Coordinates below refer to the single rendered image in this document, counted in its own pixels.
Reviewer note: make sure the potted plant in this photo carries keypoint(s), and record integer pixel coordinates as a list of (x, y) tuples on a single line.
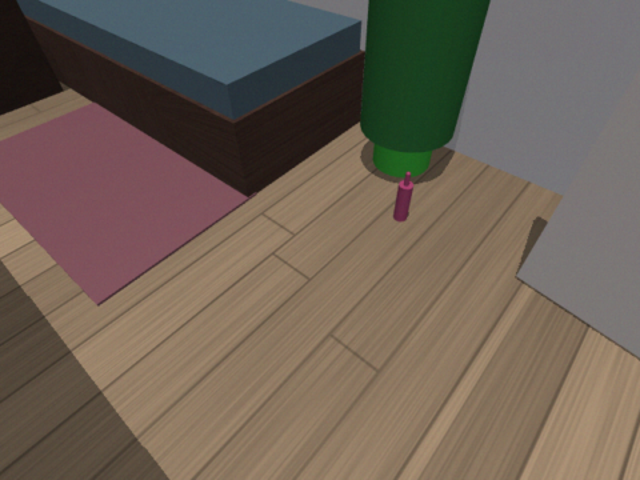
[(418, 59)]

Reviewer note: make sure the bed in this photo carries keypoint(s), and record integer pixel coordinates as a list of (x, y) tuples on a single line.
[(244, 89)]

